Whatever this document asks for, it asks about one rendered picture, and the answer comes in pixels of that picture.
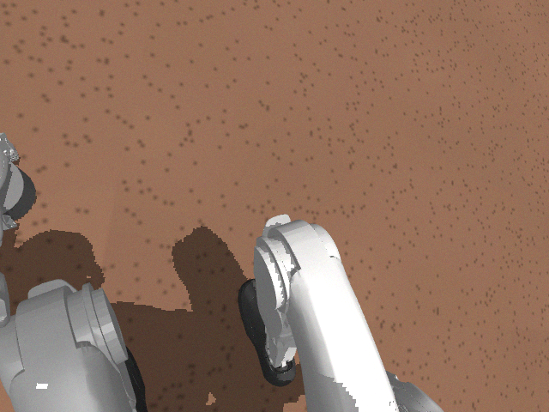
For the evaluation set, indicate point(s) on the right robot hand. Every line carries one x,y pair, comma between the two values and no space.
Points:
410,398

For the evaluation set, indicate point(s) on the left robot hand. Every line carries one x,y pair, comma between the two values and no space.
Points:
7,153

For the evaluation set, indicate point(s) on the left robot foot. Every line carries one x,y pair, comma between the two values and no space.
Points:
137,382

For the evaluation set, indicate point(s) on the tin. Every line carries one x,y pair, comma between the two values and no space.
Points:
17,194

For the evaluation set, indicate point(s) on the right robot foot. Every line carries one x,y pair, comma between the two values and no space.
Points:
255,330

